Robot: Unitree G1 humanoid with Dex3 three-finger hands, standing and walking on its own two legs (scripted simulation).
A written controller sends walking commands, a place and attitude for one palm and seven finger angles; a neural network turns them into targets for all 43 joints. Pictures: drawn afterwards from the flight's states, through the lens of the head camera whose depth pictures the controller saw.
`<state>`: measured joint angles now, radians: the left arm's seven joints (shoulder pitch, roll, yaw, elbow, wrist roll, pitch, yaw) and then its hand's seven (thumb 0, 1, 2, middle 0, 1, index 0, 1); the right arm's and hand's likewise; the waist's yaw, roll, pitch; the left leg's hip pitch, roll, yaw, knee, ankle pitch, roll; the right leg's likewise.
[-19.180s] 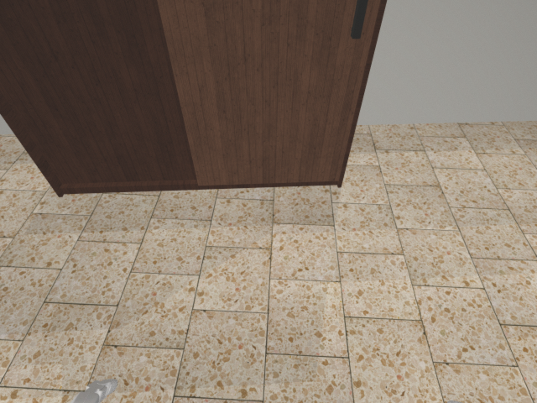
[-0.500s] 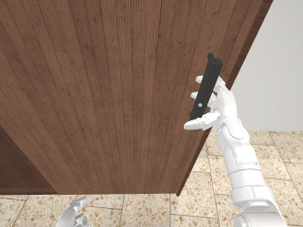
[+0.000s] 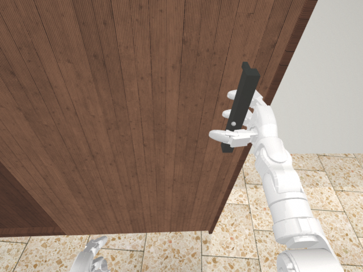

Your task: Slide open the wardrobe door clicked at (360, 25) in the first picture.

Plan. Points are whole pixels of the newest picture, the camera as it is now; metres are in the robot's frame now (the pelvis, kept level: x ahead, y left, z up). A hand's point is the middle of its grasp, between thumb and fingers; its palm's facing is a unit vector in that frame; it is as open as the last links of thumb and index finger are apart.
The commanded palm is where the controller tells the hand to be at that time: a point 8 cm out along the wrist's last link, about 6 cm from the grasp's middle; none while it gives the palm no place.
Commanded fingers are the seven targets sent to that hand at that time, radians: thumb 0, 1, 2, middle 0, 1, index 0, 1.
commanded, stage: grip the handle and tug to test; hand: right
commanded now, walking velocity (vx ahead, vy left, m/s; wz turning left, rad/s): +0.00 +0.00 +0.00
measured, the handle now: (235, 111) +0.45 -0.09 +0.14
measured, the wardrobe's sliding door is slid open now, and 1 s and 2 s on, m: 0.00 0.00 0.00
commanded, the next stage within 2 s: tug the door sideways, standing still in 1.10 s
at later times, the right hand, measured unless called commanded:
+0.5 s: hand (233, 122) +0.40 -0.07 +0.16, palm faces -0.12 +0.99 +0.00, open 6.3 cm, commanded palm +0.37 -0.13 +0.15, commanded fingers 0.00 -0.90 -0.90 0.45 1.40 0.45 1.40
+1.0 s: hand (233, 123) +0.40 -0.07 +0.16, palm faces -0.12 +0.99 +0.00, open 6.3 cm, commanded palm +0.36 -0.13 +0.15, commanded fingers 0.00 -0.90 -0.90 0.45 1.40 0.45 1.40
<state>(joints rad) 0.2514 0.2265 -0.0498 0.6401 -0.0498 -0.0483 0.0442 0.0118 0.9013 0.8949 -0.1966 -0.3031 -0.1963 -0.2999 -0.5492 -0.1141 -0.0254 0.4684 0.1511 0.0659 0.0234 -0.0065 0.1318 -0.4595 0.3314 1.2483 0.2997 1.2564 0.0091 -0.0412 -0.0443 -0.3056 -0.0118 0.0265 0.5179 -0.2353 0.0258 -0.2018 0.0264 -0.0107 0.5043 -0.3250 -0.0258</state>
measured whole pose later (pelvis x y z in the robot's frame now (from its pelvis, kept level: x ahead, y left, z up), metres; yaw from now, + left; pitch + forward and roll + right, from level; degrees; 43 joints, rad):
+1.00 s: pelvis +0.01 +0.00 +0.00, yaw +2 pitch +1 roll +0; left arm 0.25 0.23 -0.05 0.61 -0.05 -0.01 0.04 0.01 0.90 0.89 -0.20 -0.30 -0.20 -0.30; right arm -0.48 -0.13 -0.06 0.37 0.15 0.11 0.04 0.01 -0.67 -0.77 0.32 1.35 0.30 1.35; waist 0.02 -0.04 -0.05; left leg -0.29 -0.03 0.00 0.49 -0.23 0.03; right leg -0.17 0.01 -0.03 0.48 -0.33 -0.02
